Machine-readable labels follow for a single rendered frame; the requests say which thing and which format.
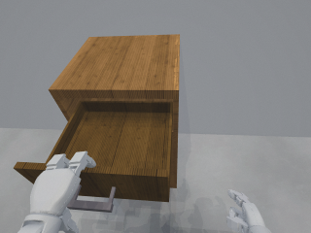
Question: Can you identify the robot left hand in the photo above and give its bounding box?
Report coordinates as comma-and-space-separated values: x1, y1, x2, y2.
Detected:
30, 151, 96, 233

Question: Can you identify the cabinet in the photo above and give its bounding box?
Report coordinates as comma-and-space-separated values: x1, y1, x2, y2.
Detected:
49, 34, 180, 188

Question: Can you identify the robot left forearm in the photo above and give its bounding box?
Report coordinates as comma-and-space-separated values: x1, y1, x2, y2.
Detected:
18, 213, 62, 233

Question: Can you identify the robot right hand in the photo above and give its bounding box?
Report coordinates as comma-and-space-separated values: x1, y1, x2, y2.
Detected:
226, 189, 266, 233

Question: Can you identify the handle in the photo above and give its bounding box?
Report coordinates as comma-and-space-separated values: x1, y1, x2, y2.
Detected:
67, 184, 116, 213

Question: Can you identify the drawer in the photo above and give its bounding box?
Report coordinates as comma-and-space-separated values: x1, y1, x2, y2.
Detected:
14, 100, 173, 202

